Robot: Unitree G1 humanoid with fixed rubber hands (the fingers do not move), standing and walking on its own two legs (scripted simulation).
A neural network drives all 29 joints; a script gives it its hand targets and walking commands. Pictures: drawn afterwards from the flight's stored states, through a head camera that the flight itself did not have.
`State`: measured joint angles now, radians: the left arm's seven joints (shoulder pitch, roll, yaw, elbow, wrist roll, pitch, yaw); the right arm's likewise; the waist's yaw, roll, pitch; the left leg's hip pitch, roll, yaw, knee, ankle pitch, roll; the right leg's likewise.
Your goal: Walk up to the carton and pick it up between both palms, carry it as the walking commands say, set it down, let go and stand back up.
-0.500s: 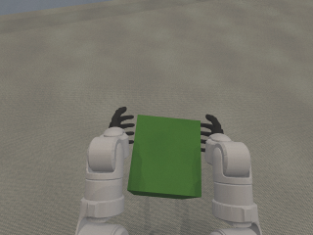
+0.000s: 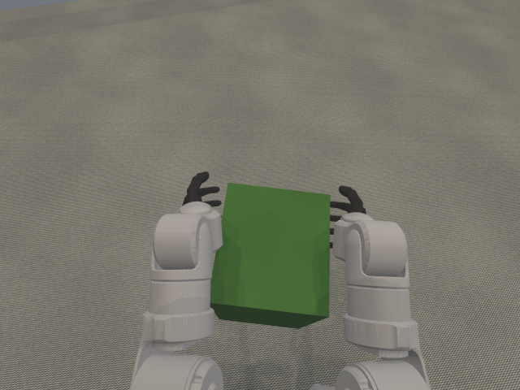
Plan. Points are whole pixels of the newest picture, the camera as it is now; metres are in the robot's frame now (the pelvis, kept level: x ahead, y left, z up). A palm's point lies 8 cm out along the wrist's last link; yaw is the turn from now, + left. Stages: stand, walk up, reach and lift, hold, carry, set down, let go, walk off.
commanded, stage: carry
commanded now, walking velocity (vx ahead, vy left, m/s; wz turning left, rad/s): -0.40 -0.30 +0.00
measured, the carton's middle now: (267, 265) +0.31 +0.01 -0.01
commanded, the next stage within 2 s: none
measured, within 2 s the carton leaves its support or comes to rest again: neither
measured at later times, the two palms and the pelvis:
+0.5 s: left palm (270, 371) +0.13 +0.01 +0.08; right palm (481, 379) +0.14 -0.22 +0.08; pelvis -0.18 -0.12 +0.00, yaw +0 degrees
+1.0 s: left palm out of the picture -0.13 -0.15 +0.08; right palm out of the picture -0.14 -0.38 +0.09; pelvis -0.45 -0.26 -0.01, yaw +0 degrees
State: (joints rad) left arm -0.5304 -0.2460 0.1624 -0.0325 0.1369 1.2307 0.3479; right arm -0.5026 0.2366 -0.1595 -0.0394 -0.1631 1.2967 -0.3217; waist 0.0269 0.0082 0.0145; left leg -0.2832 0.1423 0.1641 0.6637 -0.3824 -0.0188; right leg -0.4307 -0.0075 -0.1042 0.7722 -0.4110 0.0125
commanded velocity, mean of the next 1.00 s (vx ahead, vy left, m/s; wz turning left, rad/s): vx -0.40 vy -0.30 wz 0.00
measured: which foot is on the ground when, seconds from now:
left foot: down 0.00-0.10, up 0.12-0.30, down 0.32-0.66, up 0.68-0.88, down 0.90-1.00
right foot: down 0.00-0.34, up 0.36-0.62, down 0.64-0.92, up 0.94-1.00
